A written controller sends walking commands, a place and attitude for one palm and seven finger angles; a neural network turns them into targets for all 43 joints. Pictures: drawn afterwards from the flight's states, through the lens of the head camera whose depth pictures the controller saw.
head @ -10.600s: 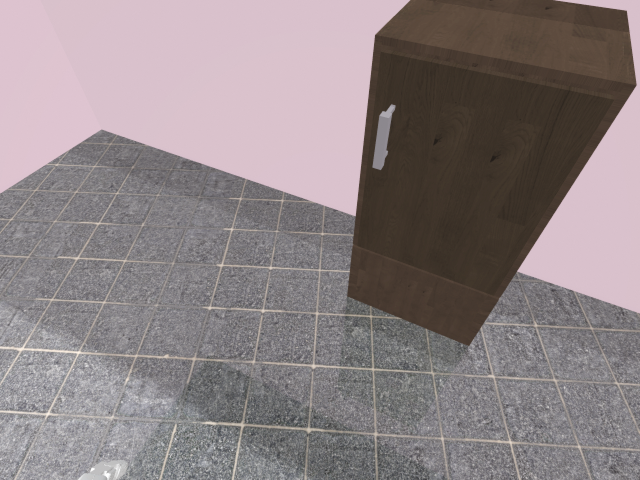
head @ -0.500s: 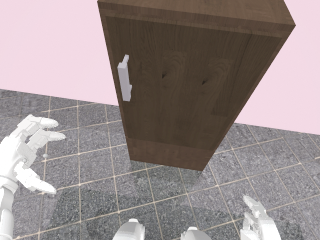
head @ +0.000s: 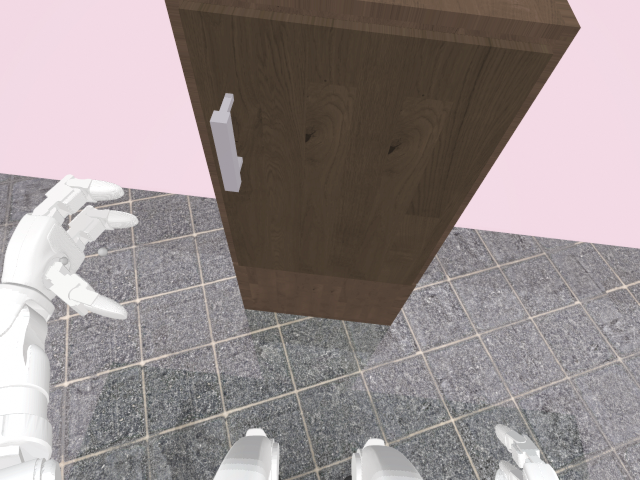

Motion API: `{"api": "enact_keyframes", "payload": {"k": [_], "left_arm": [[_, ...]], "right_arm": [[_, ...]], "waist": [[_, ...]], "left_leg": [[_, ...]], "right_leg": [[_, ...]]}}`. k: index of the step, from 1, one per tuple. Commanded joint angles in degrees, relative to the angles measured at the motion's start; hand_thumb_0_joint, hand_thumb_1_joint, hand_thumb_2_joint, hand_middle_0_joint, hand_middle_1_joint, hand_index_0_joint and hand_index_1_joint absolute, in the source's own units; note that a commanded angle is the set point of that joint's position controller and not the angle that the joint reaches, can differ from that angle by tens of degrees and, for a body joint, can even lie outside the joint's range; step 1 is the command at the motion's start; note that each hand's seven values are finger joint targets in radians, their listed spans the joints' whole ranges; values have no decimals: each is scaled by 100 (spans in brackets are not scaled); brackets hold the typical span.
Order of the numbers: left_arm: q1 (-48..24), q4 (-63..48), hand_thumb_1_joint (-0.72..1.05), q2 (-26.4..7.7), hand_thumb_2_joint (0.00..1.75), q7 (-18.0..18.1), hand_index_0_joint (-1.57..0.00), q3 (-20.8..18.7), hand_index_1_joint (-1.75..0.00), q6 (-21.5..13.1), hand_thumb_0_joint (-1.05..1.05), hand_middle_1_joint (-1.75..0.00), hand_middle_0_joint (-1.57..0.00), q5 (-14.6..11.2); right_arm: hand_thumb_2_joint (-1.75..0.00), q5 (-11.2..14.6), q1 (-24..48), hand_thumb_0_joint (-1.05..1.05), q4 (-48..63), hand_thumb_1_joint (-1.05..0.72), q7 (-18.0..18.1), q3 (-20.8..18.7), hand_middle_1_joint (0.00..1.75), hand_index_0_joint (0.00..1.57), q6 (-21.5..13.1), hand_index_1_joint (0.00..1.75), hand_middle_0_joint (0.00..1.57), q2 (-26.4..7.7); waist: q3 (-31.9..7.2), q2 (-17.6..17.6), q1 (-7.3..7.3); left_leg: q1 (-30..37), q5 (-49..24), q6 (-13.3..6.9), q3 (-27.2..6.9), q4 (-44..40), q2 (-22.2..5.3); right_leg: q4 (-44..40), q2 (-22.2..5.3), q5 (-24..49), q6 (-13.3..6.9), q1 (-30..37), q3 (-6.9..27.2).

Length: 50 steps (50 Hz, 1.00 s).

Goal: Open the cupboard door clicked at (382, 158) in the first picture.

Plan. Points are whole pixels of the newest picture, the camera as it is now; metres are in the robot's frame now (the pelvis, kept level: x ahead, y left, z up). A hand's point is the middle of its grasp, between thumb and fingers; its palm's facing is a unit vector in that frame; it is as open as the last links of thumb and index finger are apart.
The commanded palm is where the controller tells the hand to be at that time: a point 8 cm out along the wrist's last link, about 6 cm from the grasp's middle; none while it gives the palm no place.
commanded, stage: move the hooked fingers beside the handle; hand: left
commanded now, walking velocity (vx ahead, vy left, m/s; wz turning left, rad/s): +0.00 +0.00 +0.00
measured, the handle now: (230, 144) +0.55 +0.14 +0.06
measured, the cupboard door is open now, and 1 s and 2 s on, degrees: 0 0 0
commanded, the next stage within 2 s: slide the fingers in behind the handle in 1.84 s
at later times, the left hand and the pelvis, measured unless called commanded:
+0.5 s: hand (129, 211) +0.42 +0.25 +0.06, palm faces -0.08 -1.00 +0.00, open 14.0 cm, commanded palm +0.41 +0.30 +0.06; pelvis +0.00 +0.01 +0.00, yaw -1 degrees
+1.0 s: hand (164, 170) +0.49 +0.22 +0.06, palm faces -0.08 -1.00 -0.01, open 14.0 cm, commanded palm +0.48 +0.27 +0.05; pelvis +0.00 +0.01 -0.02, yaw -1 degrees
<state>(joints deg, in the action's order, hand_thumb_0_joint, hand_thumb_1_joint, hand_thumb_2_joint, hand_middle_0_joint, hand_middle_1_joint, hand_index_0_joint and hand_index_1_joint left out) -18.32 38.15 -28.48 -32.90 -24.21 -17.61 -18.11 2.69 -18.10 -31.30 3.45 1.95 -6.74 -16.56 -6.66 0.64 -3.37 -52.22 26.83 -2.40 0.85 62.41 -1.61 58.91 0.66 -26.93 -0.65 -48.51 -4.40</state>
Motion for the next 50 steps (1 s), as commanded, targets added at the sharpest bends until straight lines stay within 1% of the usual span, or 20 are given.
{"api": "enact_keyframes", "payload": {"k": [1, 3, 5, 8, 10, 12, 15, 16, 17, 20, 26, 28, 33, 36, 37, 38, 42, 47, 49, 50], "left_arm": [[-1520, -949, -50, -1661, 30, 76, -30, -551, -120, -393, 0, -120, -30, -100], [-1680, -874, -50, -1602, 30, 88, -30, -477, -120, -439, 0, -120, -30, -73], [-1828, -825, -50, -1740, 30, 105, -30, -555, -120, -506, 0, -120, -30, -44], [-2225, -588, -50, -1679, 30, 110, -30, -461, -120, -544, 0, -120, -30, 33], [-2338, -610, -50, -1726, 30, 94, -30, -456, -120, -590, 0, -120, -30, 36], [-2562, -556, -50, -1481, 30, 98, -30, -192, -120, -586, 0, -120, -30, 105], [-2734, -335, -50, -1524, 30, 164, -30, -252, -120, -586, 0, -120, -30, 98], [-2733, -290, -50, -1705, 30, 200, -30, -389, -120, -590, 0, -120, -30, 169], [-2773, -272, -50, -1549, 30, 221, -30, -242, -120, -575, 0, -120, -30, 192], [-2976, 63, -50, -1688, 30, 317, -30, -349, -120, -572, 0, -120, -30, 244], [-3590, 116, -50, -1687, 30, 442, -30, -234, -120, -752, 0, -120, -30, 414], [-3674, 222, -50, -1451, 30, 476, -30, -64, -120, -746, 0, -120, -30, 420], [-4173, 989, -50, -1726, 30, 584, -30, -168, -120, -721, 0, -120, -30, 583], [-4592, 871, -50, -1769, 30, 632, -30, -117, -120, -874, 0, -120, -30, 658], [-4796, 833, -50, -1740, 30, 640, -30, -54, -120, -907, 0, -120, -30, 662], [-4819, 916, -50, -1876, 30, 658, -30, -169, -120, -927, 0, -120, -30, 680], [-5069, 1407, -50, -1844, 30, 696, -30, -56, -120, -821, 0, -120, -30, 778], [-5332, 1329, -50, -2150, 30, 778, -30, -245, -120, -828, 0, -120, -30, 854], [-5397, 1506, -50, -2101, 30, 810, -30, -188, -120, -803, 0, -120, -30, 905], [-5510, 1506, -50, -2183, 30, 832, -30, -251, -120, -821, 0, -120, -30, 900]], "right_arm": [[-90, -11, -244, 0, 638, -90, 24, -414, 30, 20, -159, 30, 20, -977], [-90, -10, -265, 0, 606, -90, 17, -412, 30, 20, -106, 30, 20, -961], [-90, -23, -316, 0, 563, -90, 21, -420, 30, 20, -72, 30, 20, -975], [-90, -32, -365, 0, 470, -90, 9, -423, 30, 20, -9, 30, 20, -974], [-90, -32, -413, 0, 468, -90, 13, -431, 30, 20, 15, 30, 20, -993], [-90, -34, -435, 0, 415, -90, -10, -431, 30, 20, 53, 30, 20, -973], [-90, -50, -483, 0, 352, -90, -11, -440, 30, 20, 100, 30, 20, -995], [-90, -50, -531, 0, 343, -90, -8, -446, 30, 20, 133, 30, 20, -1021], [-90, -52, -510, 0, 357, -90, -24, -440, 30, 20, 161, 30, 20, -991], [-90, -72, -553, 0, 327, -90, -32, -422, 30, 20, 237, 30, 20, -1009], [-90, -90, -647, 0, 240, -90, -56, -430, 30, 20, 358, 30, 20, -1004], [-90, -96, -655, 0, 215, -90, -75, -437, 30, 20, 391, 30, 20, -982], [-90, -106, -742, 0, 109, -90, -55, -392, 30, 20, 532, 30, 20, -1031], [-90, -130, -804, 0, 87, -90, -59, -386, 30, 20, 560, 30, 20, -1030], [-90, -137, -806, 0, 55, -90, -63, -381, 30, 20, 566, 30, 20, -1029], [-90, -149, -840, 0, 16, -90, -63, -382, 30, 20, 580, 30, 20, -1042], [-90, -158, -953, 0, -43, -90, -72, -349, 30, 20, 659, 30, 20, -1063], [-90, -195, -1080, 0, -40, -90, -94, -348, 30, 20, 726, 30, 20, -1075], [-90, -203, -1118, 0, -60, -90, -110, -338, 30, 20, 761, 30, 20, -1074], [-90, -212, -1165, 0, -75, -90, -105, -326, 30, 20, 769, 30, 20, -1070]], "waist": [[-2097, 500, 91], [-2110, 390, 22], [-2098, 535, 30], [-2178, 542, -55], [-2204, 738, -35], [-2327, 886, -101], [-2238, 597, -126], [-2387, 601, -89], [-2404, 765, -91], [-2202, 530, -123], [-2504, 823, -181], [-2512, 753, -234], [-2134, 504, -343], [-2500, 791, -363], [-2547, 854, -424], [-2588, 872, -395], [-2437, 758, -547], [-2836, 943, -549], [-2736, 826, -609], [-2689, 965, -596]], "left_leg": [[1644, -1675, 82, -332, -909, 54], [1523, -1703, 61, -301, -859, 61], [1543, -1836, 70, -313, -825, 47], [1620, -1806, 79, -350, -795, 26], [1810, -1982, 100, -394, -806, 11], [2088, -2103, 133, -455, -804, -18], [1947, -2022, 107, -472, -777, -16], [2020, -2229, 123, -479, -778, -33], [2048, -2270, 137, -471, -774, -14], [1776, -2028, 109, -459, -746, -8], [2193, -2293, 158, -537, -705, -61], [2223, -2241, 158, -559, -694, -61], [1672, -1614, 104, -517, -669, -44], [1958, -1786, 124, -560, -619, -48], [1991, -1810, 122, -580, -579, -56], [2006, -1829, 136, -608, -568, -64], [1747, -1769, 103, -614, -497, -72], [1827, -2081, 94, -576, -378, -74], [1703, -1963, 81, -589, -361, -82], [1724, -2025, 89, -599, -356, -85]], "right_leg": [[-707, 144, 1278, -114, 700, 254], [-691, 132, 1394, -86, 756, 279], [-636, 146, 1462, -124, 719, 273], [-611, 142, 1407, -98, 559, 255], [-601, 155, 1421, -145, 428, 231], [-598, 150, 1374, -126, 189, 198], [-605, 156, 1354, -139, 211, 177], [-572, 153, 1489, -129, 264, 184], [-570, 133, 1499, -123, 227, 184], [-571, 150, 1396, -138, 240, 183], [-517, 158, 1408, -135, -19, 169], [-537, 150, 1362, -120, -99, 150], [-536, 158, 1058, -110, -183, 176], [-477, 167, 1103, -127, -259, 197], [-457, 162, 1117, -124, -341, 196], [-432, 165, 1100, -132, -360, 187], [-394, 172, 1092, -103, -501, 175], [-349, 184, 1328, -92, -382, 217], [-358, 193, 1255, -84, -431, 211], [-323, 202, 1261, -108, -476, 193]]}}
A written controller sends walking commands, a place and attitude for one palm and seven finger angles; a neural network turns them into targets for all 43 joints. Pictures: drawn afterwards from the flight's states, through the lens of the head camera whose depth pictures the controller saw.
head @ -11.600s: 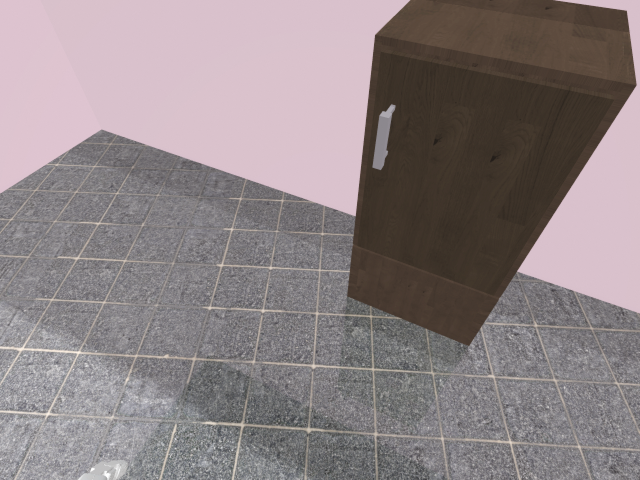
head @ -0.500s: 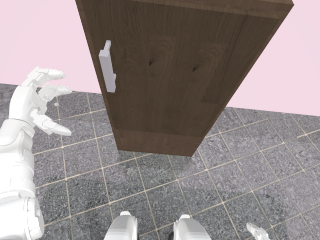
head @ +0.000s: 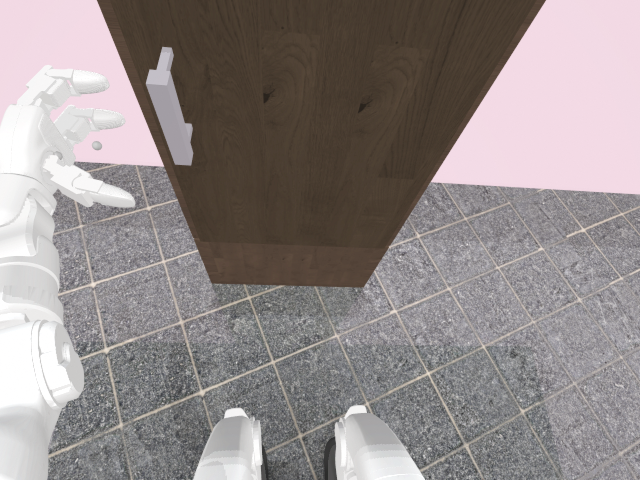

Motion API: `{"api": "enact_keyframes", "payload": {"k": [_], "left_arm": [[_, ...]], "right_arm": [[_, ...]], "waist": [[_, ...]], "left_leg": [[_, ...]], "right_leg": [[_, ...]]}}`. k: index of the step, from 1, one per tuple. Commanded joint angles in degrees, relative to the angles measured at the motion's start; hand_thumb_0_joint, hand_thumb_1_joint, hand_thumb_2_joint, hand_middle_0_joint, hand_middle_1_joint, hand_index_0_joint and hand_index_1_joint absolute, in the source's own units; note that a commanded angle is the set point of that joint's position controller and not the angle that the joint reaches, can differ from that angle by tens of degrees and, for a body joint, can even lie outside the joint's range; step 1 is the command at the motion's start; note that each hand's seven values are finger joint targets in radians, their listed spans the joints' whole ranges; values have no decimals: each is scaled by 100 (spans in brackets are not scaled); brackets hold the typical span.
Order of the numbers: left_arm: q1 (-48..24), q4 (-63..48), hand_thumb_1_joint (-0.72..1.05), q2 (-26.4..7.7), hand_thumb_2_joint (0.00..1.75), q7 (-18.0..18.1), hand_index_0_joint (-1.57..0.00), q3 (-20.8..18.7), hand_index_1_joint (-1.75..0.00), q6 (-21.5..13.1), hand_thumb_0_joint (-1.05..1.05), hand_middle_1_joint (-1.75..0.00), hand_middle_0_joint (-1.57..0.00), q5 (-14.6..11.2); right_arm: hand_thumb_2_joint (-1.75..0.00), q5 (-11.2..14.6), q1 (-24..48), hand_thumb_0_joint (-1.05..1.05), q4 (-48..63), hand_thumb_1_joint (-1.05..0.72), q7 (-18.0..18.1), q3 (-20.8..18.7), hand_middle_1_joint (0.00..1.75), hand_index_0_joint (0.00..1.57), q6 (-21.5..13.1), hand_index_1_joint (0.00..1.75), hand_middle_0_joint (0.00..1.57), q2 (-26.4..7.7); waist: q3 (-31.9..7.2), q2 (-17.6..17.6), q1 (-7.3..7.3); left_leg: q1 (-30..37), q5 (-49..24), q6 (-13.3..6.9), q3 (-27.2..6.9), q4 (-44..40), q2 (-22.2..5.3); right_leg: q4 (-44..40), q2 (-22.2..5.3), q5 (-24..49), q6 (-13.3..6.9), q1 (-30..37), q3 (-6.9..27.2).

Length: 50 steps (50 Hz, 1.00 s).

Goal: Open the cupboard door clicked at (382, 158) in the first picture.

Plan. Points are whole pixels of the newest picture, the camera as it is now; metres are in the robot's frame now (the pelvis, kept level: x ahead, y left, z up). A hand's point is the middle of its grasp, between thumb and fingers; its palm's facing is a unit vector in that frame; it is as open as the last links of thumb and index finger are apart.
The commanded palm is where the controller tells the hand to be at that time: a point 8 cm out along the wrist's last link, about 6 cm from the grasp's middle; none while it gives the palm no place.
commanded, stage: move the hooked fingers beside the handle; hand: left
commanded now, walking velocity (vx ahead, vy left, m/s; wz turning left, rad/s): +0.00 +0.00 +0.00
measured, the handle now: (175, 110) +0.54 +0.15 +0.07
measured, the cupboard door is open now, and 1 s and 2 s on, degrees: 0 0 0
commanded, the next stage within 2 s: slide the fingers in behind the handle in 0.84 s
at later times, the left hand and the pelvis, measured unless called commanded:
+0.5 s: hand (101, 141) +0.50 +0.23 +0.07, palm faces -0.05 -1.00 -0.01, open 14.0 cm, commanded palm +0.48 +0.27 +0.07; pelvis +0.01 +0.00 +0.00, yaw +0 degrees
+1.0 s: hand (105, 138) +0.50 +0.23 +0.07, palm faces -0.04 -1.00 -0.02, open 14.0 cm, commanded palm +0.49 +0.26 +0.07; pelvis +0.01 +0.00 +0.00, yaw +0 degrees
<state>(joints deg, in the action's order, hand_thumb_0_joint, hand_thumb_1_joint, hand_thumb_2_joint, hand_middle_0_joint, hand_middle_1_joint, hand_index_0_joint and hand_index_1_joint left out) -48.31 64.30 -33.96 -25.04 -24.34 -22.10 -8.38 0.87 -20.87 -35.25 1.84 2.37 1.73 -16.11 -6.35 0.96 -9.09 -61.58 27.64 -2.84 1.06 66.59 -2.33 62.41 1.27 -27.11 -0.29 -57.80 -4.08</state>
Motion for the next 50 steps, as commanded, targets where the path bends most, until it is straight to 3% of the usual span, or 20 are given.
{"api": "enact_keyframes", "payload": {"k": [1, 3, 5, 7, 10, 14, 17, 20, 23, 27, 28, 32, 35, 36, 39, 40, 45, 46, 47, 50], "left_arm": [[-2540, -993, -50, -1606, 30, 58, -30, -195, -120, -335, 0, -120, -30, -40], [-2404, -865, -50, -1889, 30, 108, -30, -401, -120, -292, 0, -120, -30, 21], [-2389, -1102, -50, -1671, 30, 94, -30, -273, -120, -333, 0, -120, -30, -11], [-2185, -1032, -50, -1934, 30, 80, -30, -482, -120, -308, 0, -120, -30, 1], [-2001, -1012, -50, -1931, 30, 54, -30, -529, -120, -279, 0, -120, -30, -33], [-2133, -1280, -50, -1996, 30, 41, -30, -568, -120, -350, 0, -120, -30, -52], [-2358, -1395, -50, -1731, 30, -10, -30, -297, -120, -419, 0, -120, -30, -67], [-2391, -1519, -50, -1423, 30, -14, -30, -117, -120, -434, 0, -120, -30, -124], [-2124, -1224, -50, -1394, 30, 18, -30, -143, -120, -330, 0, -120, -30, -121], [-2279, -1128, -50, -1449, 30, 109, -30, -93, -120, -293, 0, -120, -30, -42], [-2398, -1132, -50, -1285, 30, 131, -30, 52, -120, -315, 0, -120, -30, -20], [-2398, -1377, -50, -1583, 30, 202, -30, -256, -120, -480, 0, -120, -30, -51], [-2330, -1210, -50, -1406, 30, 184, -30, -125, -120, -441, 0, -120, -30, -65], [-2205, -1114, -50, -1526, 30, 177, -30, -207, -120, -403, 0, -120, -30, -20], [-2324, -1031, -50, -1573, 30, 181, -30, -168, -120, -328, 0, -120, -30, 18], [-2424, -1135, -50, -1546, 30, 180, -30, -156, -120, -373, 0, -120, -30, -13], [-2635, -1335, -50, -1464, 30, 124, -30, -94, -120, -476, 0, -120, -30, -75], [-2447, -1239, -50, -1556, 30, 104, -30, -187, -120, -458, 0, -120, -30, -49], [-2411, -1142, -50, -1612, 30, 96, -30, -228, -120, -416, 0, -120, -30, -58], [-2437, -1236, -50, -1114, 30, 89, -30, 122, -120, -356, 0, -120, -30, -75]], "right_arm": [[-90, -28, -904, 0, 312, -90, 44, -362, 30, 20, -61, 30, 20, -1124], [-90, -39, -969, 0, 337, -90, 45, -356, 30, 20, -19, 30, 20, -1147], [-90, -57, -999, 0, 390, -90, 15, -365, 30, 20, -9, 30, 20, -1104], [-90, -50, -1010, 0, 411, -90, 3, -365, 30, 20, 54, 30, 20, -1138], [-90, -32, -1031, 0, 471, -90, -10, -371, 30, 20, 94, 30, 20, -1109], [-90, -20, -996, 0, 461, -90, -3, -387, 30, 20, 121, 30, 20, -1105], [-90, -9, -981, 0, 391, -90, 5, -384, 30, 20, 122, 30, 20, -1086], [-90, -18, -992, 0, 340, -90, -3, -409, 30, 20, 102, 30, 20, -1059], [-90, -6, -962, 0, 315, -90, -8, -410, 30, 20, 123, 30, 20, -1074], [-90, -8, -909, 0, 352, -90, 1, -375, 30, 20, 146, 30, 20, -1086], [-90, -10, -887, 0, 355, -90, -1, -377, 30, 20, 140, 30, 20, -1067], [-90, -34, -876, 0, 382, -90, -3, -395, 30, 20, 120, 30, 20, -1084], [-90, -20, -877, 0, 383, -90, -16, -371, 30, 20, 120, 30, 20, -1052], [-90, -12, -858, 0, 405, -90, -13, -369, 30, 20, 139, 30, 20, -1078], [-90, -1, -839, 0, 432, -90, 0, -352, 30, 20, 152, 30, 20, -1082], [-90, -13, -855, 0, 429, -90, 6, -348, 30, 20, 136, 30, 20, -1076], [-90, -25, -894, 0, 366, -90, 6, -366, 30, 20, 100, 30, 20, -1068], [-90, -26, -917, 0, 351, -90, -1, -367, 30, 20, 118, 30, 20, -1093], [-90, -16, -904, 0, 338, -90, 0, -371, 30, 20, 122, 30, 20, -1099], [-90, -25, -949, 0, 328, -90, -20, -386, 30, 20, 125, 30, 20, -1045]], "waist": [[-2739, 888, -66], [-2768, 780, -6], [-2962, 918, 4], [-2975, 807, 63], [-2866, 644, 69], [-2901, 716, 52], [-2857, 935, -48], [-2953, 1114, -49], [-2793, 825, -32], [-2542, 858, -65], [-2492, 836, -114], [-3008, 997, 13], [-2787, 823, -53], [-2795, 800, 6], [-2638, 695, -70], [-2668, 871, -79], [-2966, 996, -114], [-3103, 1020, -30], [-2993, 974, -58], [-2909, 1080, -111]], "left_leg": [[2623, -2051, 119, -583, -752, -11], [2436, -2049, 106, -561, -736, -3], [2618, -2301, 103, -549, -720, 4], [2482, -2304, 98, -504, -716, 0], [2298, -2264, 61, -451, -726, 23], [2341, -2126, 60, -419, -751, 18], [2636, -2250, 87, -488, -755, -4], [3004, -2527, 108, -547, -739, -14], [2858, -2436, 111, -545, -773, -10], [2675, -2224, 113, -531, -796, -4], [2677, -2150, 112, -542, -790, 3], [2961, -2514, 146, -565, -726, -3], [2785, -2419, 117, -544, -733, 8], [2714, -2369, 126, -516, -748, 6], [2430, -2093, 91, -493, -731, 21], [2561, -2194, 97, -517, -720, 18], [2841, -2363, 110, -566, -674, 0], [2913, -2443, 141, -580, -691, -9], [2835, -2396, 134, -571, -678, -16], [3036, -2554, 143, -619, -724, -31]], "right_leg": [[-705, 152, 1281, -117, 464, 189], [-692, 155, 1343, -117, 621, 201], [-652, 159, 1516, -130, 664, 190], [-672, 163, 1626, -108, 841, 219], [-700, 186, 1736, -107, 1033, 237], [-764, 188, 1674, -77, 1062, 278], [-748, 194, 1641, -95, 782, 232], [-739, 196, 1680, -133, 601, 182], [-795, 194, 1650, -107, 636, 173], [-776, 177, 1518, -112, 543, 173], [-782, 174, 1452, -113, 479, 172], [-699, 170, 1658, -130, 649, 192], [-717, 187, 1659, -121, 683, 182], [-720, 188, 1666, -109, 753, 198], [-731, 175, 1552, -95, 749, 218], [-702, 181, 1560, -119, 651, 201], [-682, 190, 1588, -128, 581, 197], [-676, 196, 1610, -129, 613, 188], [-685, 192, 1608, -119, 585, 186], [-692, 197, 1584, -143, 401, 126]]}}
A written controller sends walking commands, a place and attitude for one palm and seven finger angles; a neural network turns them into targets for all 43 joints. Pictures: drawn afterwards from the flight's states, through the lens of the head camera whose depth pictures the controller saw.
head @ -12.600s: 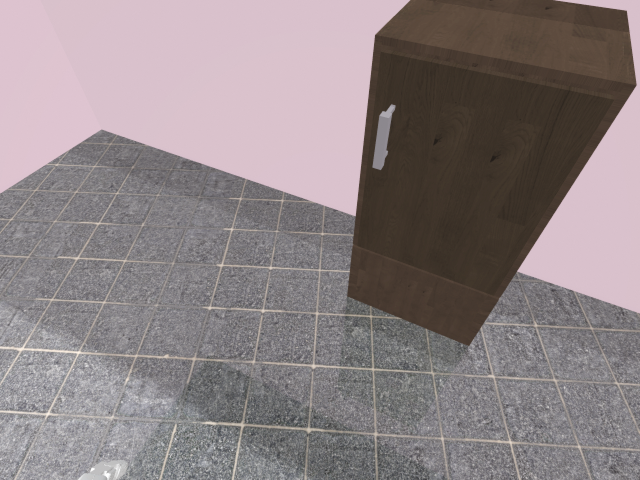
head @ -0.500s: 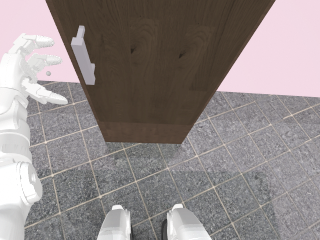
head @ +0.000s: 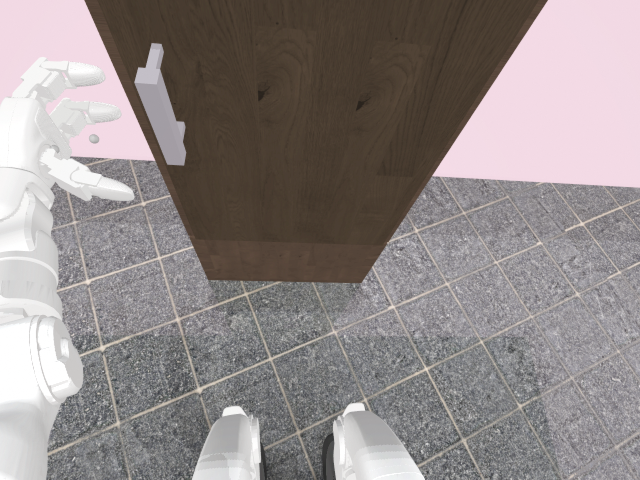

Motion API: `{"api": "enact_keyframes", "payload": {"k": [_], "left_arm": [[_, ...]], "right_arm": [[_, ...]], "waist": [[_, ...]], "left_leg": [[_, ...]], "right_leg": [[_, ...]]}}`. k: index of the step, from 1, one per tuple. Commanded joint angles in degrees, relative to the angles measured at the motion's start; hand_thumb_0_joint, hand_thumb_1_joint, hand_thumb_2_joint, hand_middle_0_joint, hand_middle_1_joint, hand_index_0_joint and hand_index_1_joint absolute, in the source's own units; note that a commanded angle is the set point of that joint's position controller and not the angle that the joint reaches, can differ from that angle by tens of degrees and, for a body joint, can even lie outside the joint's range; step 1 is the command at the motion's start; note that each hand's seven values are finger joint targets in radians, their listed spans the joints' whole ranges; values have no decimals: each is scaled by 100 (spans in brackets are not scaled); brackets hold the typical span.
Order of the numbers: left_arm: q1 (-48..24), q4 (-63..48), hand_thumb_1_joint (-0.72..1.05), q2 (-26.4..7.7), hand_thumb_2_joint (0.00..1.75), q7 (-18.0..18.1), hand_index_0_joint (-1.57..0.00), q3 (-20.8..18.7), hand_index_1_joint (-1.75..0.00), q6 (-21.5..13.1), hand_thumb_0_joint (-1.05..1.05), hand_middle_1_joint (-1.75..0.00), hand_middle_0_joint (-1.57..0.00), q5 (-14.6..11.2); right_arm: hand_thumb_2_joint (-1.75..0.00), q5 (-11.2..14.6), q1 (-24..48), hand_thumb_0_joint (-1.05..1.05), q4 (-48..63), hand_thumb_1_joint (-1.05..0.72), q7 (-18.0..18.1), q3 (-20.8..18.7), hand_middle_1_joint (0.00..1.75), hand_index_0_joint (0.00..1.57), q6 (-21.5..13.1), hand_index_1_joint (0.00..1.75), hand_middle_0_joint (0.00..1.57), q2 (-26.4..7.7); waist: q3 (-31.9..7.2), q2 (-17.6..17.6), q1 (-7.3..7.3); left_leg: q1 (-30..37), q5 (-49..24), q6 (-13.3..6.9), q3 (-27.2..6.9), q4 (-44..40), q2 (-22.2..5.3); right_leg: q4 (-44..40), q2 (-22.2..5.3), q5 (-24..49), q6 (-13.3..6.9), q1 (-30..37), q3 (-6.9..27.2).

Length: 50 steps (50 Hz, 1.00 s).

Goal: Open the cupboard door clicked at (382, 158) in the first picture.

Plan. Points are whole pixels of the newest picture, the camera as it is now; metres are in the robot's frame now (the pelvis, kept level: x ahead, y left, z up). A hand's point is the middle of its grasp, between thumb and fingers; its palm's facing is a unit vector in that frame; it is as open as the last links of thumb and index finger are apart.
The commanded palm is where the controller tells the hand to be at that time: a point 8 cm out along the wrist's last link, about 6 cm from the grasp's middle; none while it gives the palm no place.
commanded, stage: slide the fingers in behind the handle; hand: left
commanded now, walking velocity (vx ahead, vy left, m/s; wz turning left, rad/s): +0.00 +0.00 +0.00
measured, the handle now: (166, 109) +0.54 +0.16 +0.07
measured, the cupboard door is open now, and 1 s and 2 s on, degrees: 0 0 0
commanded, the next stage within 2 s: close the thumb around the handle in 1.54 s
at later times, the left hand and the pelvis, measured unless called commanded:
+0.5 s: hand (125, 143) +0.49 +0.20 +0.07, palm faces -0.04 -1.00 -0.01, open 14.0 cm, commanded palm +0.47 +0.23 +0.07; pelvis +0.00 +0.00 +0.01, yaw +0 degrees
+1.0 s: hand (161, 145) +0.49 +0.16 +0.07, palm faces -0.03 -1.00 -0.02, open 13.9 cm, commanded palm +0.47 +0.20 +0.07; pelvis +0.00 -0.01 +0.00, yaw +1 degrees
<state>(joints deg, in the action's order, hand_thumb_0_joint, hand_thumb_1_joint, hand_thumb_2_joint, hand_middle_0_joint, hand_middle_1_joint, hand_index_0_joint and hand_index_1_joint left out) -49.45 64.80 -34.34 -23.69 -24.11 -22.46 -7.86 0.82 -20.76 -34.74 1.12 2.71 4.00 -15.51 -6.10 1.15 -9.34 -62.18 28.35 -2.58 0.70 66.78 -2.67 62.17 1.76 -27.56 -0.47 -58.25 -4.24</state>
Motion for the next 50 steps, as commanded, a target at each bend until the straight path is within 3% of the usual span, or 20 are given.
{"api": "enact_keyframes", "payload": {"k": [1, 8, 11, 13, 16, 18, 21, 25, 26, 27, 33, 35, 36, 37, 39, 41, 44, 46, 48, 50], "left_arm": [[-2260, -1292, -50, -1100, 30, -20, -30, 50, -120, -299, 0, -120, -30, -130], [-2259, -1390, -50, -1068, 30, 320, -30, -15, -120, -343, 0, -120, -30, -60], [-2105, -1420, -50, -1300, 30, 415, -30, -222, -120, -423, 0, -120, -30, -2], [-2086, -1451, -50, -1058, 30, 424, -30, -29, -120, -452, 0, -120, -30, 15], [-1979, -1458, -50, -980, 30, 444, -30, -32, -120, -494, 0, -120, -30, -30], [-2160, -1491, -50, -801, 30, 443, -30, 139, -120, -495, 0, -120, -30, -37], [-2058, -1475, -50, -841, 30, 464, -30, 40, -120, -520, 0, -120, -30, -64], [-2186, -1427, -50, -438, 30, 502, -30, 361, -120, -523, 0, -120, -30, -77], [-2151, -1408, -50, -546, 30, 541, -30, 272, -120, -530, 0, -120, -30, -51], [-2167, -1344, -50, -388, 30, 567, -30, 406, -120, -522, 0, -120, -30, -34], [-2168, -1367, -50, -500, 30, 756, -30, 253, -120, -596, 0, -120, -30, 25], [-2266, -1503, -50, -472, 30, 803, -30, 282, -120, -648, 0, -120, -30, 35], [-2259, -1546, -50, -290, 30, 809, -30, 430, -120, -659, 0, -120, -30, 55], [-2107, -1488, -50, -337, 30, 840, -30, 339, -120, -654, 0, -120, -30, 45], [-2201, -1519, -50, -210, 30, 883, -30, 448, -120, -648, 0, -120, -30, 43], [-2103, -1421, -50, -252, 30, 922, -30, 400, -120, -634, 0, -120, -30, 63], [-2194, -1195, -50, -239, 30, 1004, -30, 402, -120, -571, 0, -120, -30, 74], [-2313, -1406, -50, -367, 30, 1041, -30, 295, -120, -669, 0, -120, -30, 104], [-2379, -1512, -50, -66, 30, 1032, -30, 540, -120, -733, 0, -120, -30, 99], [-2227, -1469, -50, 5, 30, 1021, -30, 573, -120, -767, 0, -120, -30, 75]], "right_arm": [[-90, -25, -968, 0, 252, -90, 43, -428, 30, 20, -82, 30, 20, -1124], [-90, -46, -953, 0, 293, -90, 5, -440, 30, 20, -77, 30, 20, -1079], [-90, -59, -978, 0, 329, -90, -9, -431, 30, 20, -60, 30, 20, -1084], [-90, -50, -919, 0, 355, -90, -33, -430, 30, 20, -56, 30, 20, -1041], [-90, -44, -930, 0, 357, -90, -38, -453, 30, 20, -48, 30, 20, -1056], [-90, -42, -889, 0, 333, -90, -41, -452, 30, 20, -50, 30, 20, -1034], [-90, -48, -913, 0, 319, -90, -42, -463, 30, 20, -57, 30, 20, -1049], [-90, -38, -880, 0, 274, -90, -48, -466, 30, 20, -80, 30, 20, -995], [-90, -42, -877, 0, 269, -90, -49, -471, 30, 20, -67, 30, 20, -1025], [-90, -41, -833, 0, 285, -90, -58, -470, 30, 20, -69, 30, 20, -1003], [-90, -72, -817, 0, 301, -90, -83, -462, 30, 20, -95, 30, 20, -991], [-90, -76, -829, 0, 310, -90, -91, -462, 30, 20, -101, 30, 20, -972], [-90, -66, -794, 0, 326, -90, -107, -469, 30, 20, -102, 30, 20, -953], [-90, -70, -794, 0, 323, -90, -111, -483, 30, 20, -91, 30, 20, -964], [-90, -69, -781, 0, 323, -90, -122, -480, 30, 20, -95, 30, 20, -951], [-90, -67, -799, 0, 317, -90, -126, -476, 30, 20, -90, 30, 20, -956], [-90, -62, -787, 0, 315, -90, -126, -458, 30, 20, -89, 30, 20, -953], [-90, -83, -803, 0, 336, -90, -115, -466, 30, 20, -108, 30, 20, -952], [-90, -86, -767, 0, 336, -90, -144, -464, 30, 20, -129, 30, 20, -895], [-90, -84, -807, 0, 319, -90, -151, -477, 30, 20, -132, 30, 20, -898]], "waist": [[-2982, 1040, -43], [-2841, 809, -27], [-2973, 781, 56], [-2893, 848, 34], [-2926, 759, 33], [-2805, 746, -53], [-2901, 751, 27], [-2663, 703, -94], [-2727, 656, -33], [-2633, 736, -72], [-2851, 666, 12], [-2876, 702, -2], [-2965, 746, -22], [-2958, 741, 32], [-2916, 574, -27], [-2877, 611, 14], [-2556, 339, -67], [-2856, 526, -5], [-2859, 562, -55], [-2911, 540, -52]], "left_leg": [[3163, -2664, 133, -589, -761, -5], [2841, -2407, 101, -514, -817, 48], [2838, -2526, 111, -474, -825, 54], [2813, -2446, 108, -447, -818, 62], [2939, -2548, 122, -462, -847, 45], [2849, -2400, 106, -448, -837, 53], [2951, -2501, 126, -473, -852, 56], [2887, -2388, 101, -471, -825, 68], [2892, -2340, 126, -497, -860, 62], [2854, -2219, 128, -478, -865, 73], [2738, -2255, 120, -455, -815, 110], [2784, -2320, 112, -467, -808, 110], [2896, -2383, 122, -447, -811, 105], [2872, -2352, 136, -445, -816, 102], [2752, -2238, 120, -437, -821, 113], [2707, -2254, 121, -415, -818, 121], [2280, -1804, 74, -358, -846, 158], [2424, -1948, 81, -361, -821, 168], [2503, -1955, 86, -354, -807, 169], [2554, -2079, 79, -359, -784, 169]], "right_leg": [[-696, 152, 1638, -111, 449, 138], [-741, 141, 1631, -93, 709, 176], [-707, 149, 1785, -98, 914, 199], [-729, 144, 1753, -94, 866, 210], [-743, 162, 1806, -95, 879, 193], [-766, 148, 1751, -81, 833, 208], [-740, 155, 1786, -105, 872, 184], [-755, 148, 1726, -105, 730, 179], [-756, 144, 1666, -99, 748, 180], [-774, 134, 1582, -99, 663, 185], [-711, 115, 1691, -100, 893, 220], [-675, 122, 1756, -111, 917, 207], [-694, 125, 1799, -97, 886, 221], [-703, 118, 1767, -100, 895, 216], [-709, 116, 1757, -86, 963, 222], [-702, 118, 1797, -92, 987, 230], [-797, 109, 1586, -60, 1071, 283], [-731, 106, 1699, -75, 1146, 307], [-747, 103, 1707, -70, 1112, 303], [-722, 120, 1822, -90, 1128, 294]]}}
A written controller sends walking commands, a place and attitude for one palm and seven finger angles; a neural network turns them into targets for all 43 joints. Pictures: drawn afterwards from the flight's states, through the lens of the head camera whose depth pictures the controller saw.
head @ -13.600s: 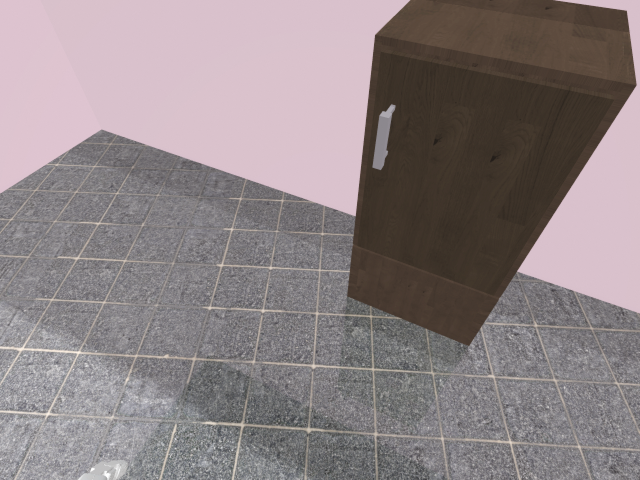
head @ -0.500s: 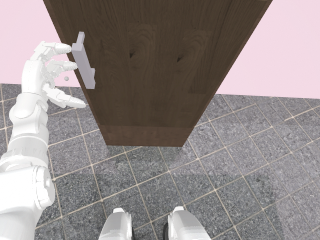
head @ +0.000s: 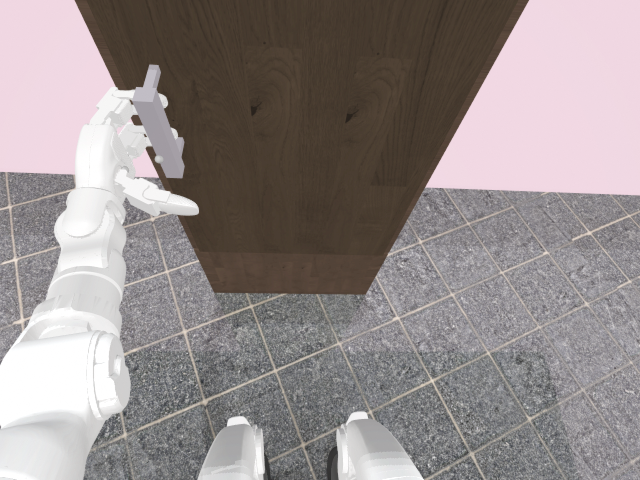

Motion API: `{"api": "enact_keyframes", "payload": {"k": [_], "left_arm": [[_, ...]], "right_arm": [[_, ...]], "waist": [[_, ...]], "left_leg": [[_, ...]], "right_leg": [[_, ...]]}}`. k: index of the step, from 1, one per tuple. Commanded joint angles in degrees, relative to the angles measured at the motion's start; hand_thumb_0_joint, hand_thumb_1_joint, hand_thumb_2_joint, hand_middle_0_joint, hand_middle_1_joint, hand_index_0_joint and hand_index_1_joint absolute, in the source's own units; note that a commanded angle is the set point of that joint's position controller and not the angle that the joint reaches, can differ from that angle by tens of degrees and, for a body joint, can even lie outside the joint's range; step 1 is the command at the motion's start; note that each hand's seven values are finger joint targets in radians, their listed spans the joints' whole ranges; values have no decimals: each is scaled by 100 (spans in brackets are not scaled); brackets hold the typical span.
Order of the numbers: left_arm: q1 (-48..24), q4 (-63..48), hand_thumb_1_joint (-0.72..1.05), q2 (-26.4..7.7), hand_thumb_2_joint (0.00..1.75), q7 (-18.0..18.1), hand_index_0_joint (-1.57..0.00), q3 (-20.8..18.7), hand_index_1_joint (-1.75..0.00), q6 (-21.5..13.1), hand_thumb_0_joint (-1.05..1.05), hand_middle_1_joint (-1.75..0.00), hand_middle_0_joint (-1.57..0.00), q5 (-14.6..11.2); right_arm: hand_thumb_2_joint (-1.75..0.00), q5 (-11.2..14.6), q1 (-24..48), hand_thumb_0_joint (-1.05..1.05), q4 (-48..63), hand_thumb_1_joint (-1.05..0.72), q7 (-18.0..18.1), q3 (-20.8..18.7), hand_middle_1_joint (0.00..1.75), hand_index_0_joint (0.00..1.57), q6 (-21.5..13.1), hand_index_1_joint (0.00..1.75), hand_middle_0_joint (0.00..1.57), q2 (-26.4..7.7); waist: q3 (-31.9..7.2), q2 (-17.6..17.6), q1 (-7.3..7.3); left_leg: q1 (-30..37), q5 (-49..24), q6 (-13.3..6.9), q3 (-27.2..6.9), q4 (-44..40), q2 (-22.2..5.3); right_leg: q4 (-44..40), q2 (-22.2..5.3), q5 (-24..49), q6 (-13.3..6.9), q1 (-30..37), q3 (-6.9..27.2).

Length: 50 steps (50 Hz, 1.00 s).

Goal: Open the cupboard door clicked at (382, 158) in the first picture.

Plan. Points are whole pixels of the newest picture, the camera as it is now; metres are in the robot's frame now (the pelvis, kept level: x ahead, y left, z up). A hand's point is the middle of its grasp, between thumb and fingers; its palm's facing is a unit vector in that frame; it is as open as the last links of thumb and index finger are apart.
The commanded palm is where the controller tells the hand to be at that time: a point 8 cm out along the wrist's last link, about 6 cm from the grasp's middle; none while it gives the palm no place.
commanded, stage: slide the fingers in behind the handle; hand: left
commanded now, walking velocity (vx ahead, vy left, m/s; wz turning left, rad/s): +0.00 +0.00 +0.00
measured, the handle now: (164, 125) +0.54 +0.16 +0.07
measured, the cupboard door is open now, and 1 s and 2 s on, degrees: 0 0 18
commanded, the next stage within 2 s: close the thumb around the handle in 0.54 s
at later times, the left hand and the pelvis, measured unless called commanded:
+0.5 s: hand (164, 158) +0.49 +0.16 +0.06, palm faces -0.05 -1.00 -0.02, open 13.8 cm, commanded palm +0.47 +0.20 +0.06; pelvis +0.00 +0.00 +0.00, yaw +0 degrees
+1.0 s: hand (164, 159) +0.50 +0.16 +0.06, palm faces -0.05 -1.00 -0.01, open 10.2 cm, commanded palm +0.47 +0.21 +0.06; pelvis +0.00 +0.01 +0.00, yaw +0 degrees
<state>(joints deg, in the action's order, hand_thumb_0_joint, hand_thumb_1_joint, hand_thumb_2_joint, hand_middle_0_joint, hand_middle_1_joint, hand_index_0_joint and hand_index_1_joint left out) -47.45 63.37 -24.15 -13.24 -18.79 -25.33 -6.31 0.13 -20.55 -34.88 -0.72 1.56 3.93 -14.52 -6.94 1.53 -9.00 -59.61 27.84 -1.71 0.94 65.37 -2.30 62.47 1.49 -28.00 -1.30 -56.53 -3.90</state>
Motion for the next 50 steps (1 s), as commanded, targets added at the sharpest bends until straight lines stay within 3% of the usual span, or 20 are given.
{"api": "enact_keyframes", "payload": {"k": [1, 2, 4, 6, 9, 11, 12, 14, 18, 20, 22, 23, 28, 31, 32, 38, 41, 43, 48, 50], "left_arm": [[-2437, -1195, -50, -965, 30, -36, -30, 75, -120, -440, 0, -120, -30, -83], [-2526, -1138, -50, -1135, 30, -30, -30, -33, -120, -416, 0, -120, -30, -79], [-2649, -1045, -50, -948, 30, -1, -30, 122, -120, -353, 0, -120, -30, -71], [-2746, -1125, -50, -1118, 30, 67, -30, -15, -120, -382, 0, -120, -30, -32], [-2722, -1083, -50, -1181, 30, 105, -30, -57, -120, -399, 0, -120, -30, 11], [-2775, -1115, -50, -1012, 30, 66, -30, 92, -120, -415, 0, -120, -30, 20], [-2729, -1093, -50, -1142, 30, 71, -30, -17, -120, -404, 0, -120, -30, 2], [-2771, -1062, -50, -911, 30, 51, -30, 172, -120, -369, 0, -120, -30, -4], [-2772, -954, -50, -1087, 30, 32, -30, 63, -120, -333, 0, -120, -30, -16], [-2854, -1124, -50, -1046, 30, 13, -30, 87, -120, -372, 0, -120, -30, -41], [-2705, -1082, -50, -1302, 30, 11, -30, -135, -120, -355, 0, -120, -30, -52], [-2679, -1041, -50, -1117, 30, -9, -30, 25, -120, -335, 0, -120, -30, -53], [-2583, -1000, -50, -1265, 30, 10, -30, -141, -120, -328, 0, -120, -30, -76], [-2828, -1041, -50, -1147, 30, 9, -30, -14, -120, -340, 0, -120, -30, -50], [-2714, -1006, -50, -1211, 30, 17, -30, -89, -120, -338, 0, -120, -30, -53], [-2721, -926, -16, -1196, 44, 57, -32, -78, -124, -315, 0, -124, -32, -30], [-2695, -1139, 0, -1131, 52, 63, -34, -57, -125, -370, 0, -125, -34, -15], [-2549, -1091, 12, -1047, 56, 63, -34, -38, -127, -352, 0, -127, -34, -54], [-2663, -1104, 40, -1149, 68, 104, -36, -83, -130, -371, 0, -130, -36, -27], [-2773, -1393, 51, -1145, 73, 105, -37, -68, -131, -470, 0, -131, -37, -43]], "right_arm": [[-90, -3, -807, 0, 287, -90, 31, -370, 30, 20, -116, 30, 20, -1013], [-90, -3, -832, 0, 262, -90, 48, -373, 30, 20, -110, 30, 20, -1038], [-90, 5, -817, 0, 275, -90, 45, -355, 30, 20, -123, 30, 20, -1017], [-90, -14, -863, 0, 256, -90, 47, -362, 30, 20, -135, 30, 20, -1034], [-90, -27, -866, 0, 238, -90, 46, -370, 30, 20, -142, 30, 20, -1031], [-90, -28, -883, 0, 225, -90, 40, -374, 30, 20, -134, 30, 20, -1025], [-90, -35, -895, 0, 232, -90, 38, -374, 30, 20, -127, 30, 20, -1042], [-90, -23, -851, 0, 240, -90, 27, -370, 30, 20, -124, 30, 20, -1019], [-90, -5, -855, 0, 252, -90, 49, -351, 30, 20, -122, 30, 20, -1034], [-90, -14, -881, 0, 270, -90, 47, -356, 30, 20, -146, 30, 20, -1025], [-90, -9, -878, 0, 272, -90, 57, -355, 30, 20, -128, 30, 20, -1060], [-90, 5, -835, 0, 293, -90, 52, -346, 30, 20, -131, 30, 20, -1024], [-90, -7, -846, 0, 302, -90, 57, -344, 30, 20, -135, 30, 20, -1054], [-90, -12, -869, 0, 282, -90, 54, -341, 30, 20, -142, 30, 20, -1042], [-90, -11, -889, 0, 287, -90, 52, -352, 30, 20, -139, 30, 20, -1053], [-90, -22, -898, 0, 278, -90, 47, -353, 30, 20, -120, 30, 20, -1078], [-90, -40, -904, 0, 300, -90, 35, -367, 30, 20, -120, 30, 20, -1061], [-90, -33, -892, 0, 301, -90, 20, -369, 30, 20, -109, 30, 20, -1053], [-90, -34, -891, 0, 289, -90, 24, -365, 30, 20, -85, 30, 20, -1064], [-90, -46, -893, 0, 315, -90, 28, -372, 30, 20, -108, 30, 20, -1051]], "waist": [[-2733, 377, -144], [-2641, 326, -151], [-2477, 314, -204], [-2679, 544, -141], [-2732, 497, -151], [-2785, 503, -209], [-2770, 497, -149], [-2648, 492, -216], [-2592, 366, -216], [-2726, 537, -196], [-2820, 430, -127], [-2694, 496, -161], [-2688, 459, -122], [-2683, 494, -199], [-2691, 455, -143], [-2558, 414, -182], [-2932, 685, -103], [-2797, 476, -115], [-2634, 403, -149], [-2869, 694, -99]], "left_leg": [[2197, -1895, -9, -365, -631, 125], [2051, -1783, -16, -362, -631, 125], [1901, -1553, -31, -357, -661, 149], [2117, -1736, -14, -387, -640, 140], [2039, -1741, -24, -362, -600, 148], [2189, -1883, -19, -395, -578, 129], [2120, -1867, -17, -390, -585, 138], [2082, -1708, -20, -385, -601, 141], [1865, -1556, -48, -345, -591, 159], [2059, -1704, -42, -381, -597, 160], [2007, -1738, -31, -371, -602, 151], [1955, -1677, -35, -339, -605, 164], [1950, -1683, -30, -348, -603, 151], [2031, -1739, -27, -380, -589, 139], [2038, -1718, -11, -399, -617, 140], [2052, -1649, -6, -437, -641, 122], [2421, -2033, 28, -462, -622, 113], [2335, -1987, 19, -448, -638, 110], [2180, -1828, 5, -448, -654, 113], [2463, -2069, 25, -470, -647, 110]], "right_leg": [[-791, 141, 1795, 20, 905, 270], [-799, 129, 1740, 27, 937, 291], [-833, 127, 1560, 31, 877, 295], [-777, 128, 1621, 3, 814, 284], [-784, 116, 1671, 16, 898, 313], [-742, 124, 1751, 13, 779, 274], [-750, 125, 1751, 10, 863, 290], [-790, 125, 1624, 16, 781, 280], [-827, 128, 1572, 34, 902, 336], [-767, 136, 1645, 2, 865, 294], [-771, 131, 1686, 15, 988, 307], [-811, 131, 1664, 19, 955, 326], [-795, 136, 1631, 17, 928, 311], [-760, 142, 1648, 24, 812, 286], [-762, 142, 1595, 11, 840, 262], [-774, 145, 1458, 7, 686, 229], [-687, 147, 1660, -18, 651, 194], [-744, 157, 1667, -7, 727, 190], [-756, 161, 1596, 3, 732, 203], [-690, 164, 1706, -33, 711, 189]]}}
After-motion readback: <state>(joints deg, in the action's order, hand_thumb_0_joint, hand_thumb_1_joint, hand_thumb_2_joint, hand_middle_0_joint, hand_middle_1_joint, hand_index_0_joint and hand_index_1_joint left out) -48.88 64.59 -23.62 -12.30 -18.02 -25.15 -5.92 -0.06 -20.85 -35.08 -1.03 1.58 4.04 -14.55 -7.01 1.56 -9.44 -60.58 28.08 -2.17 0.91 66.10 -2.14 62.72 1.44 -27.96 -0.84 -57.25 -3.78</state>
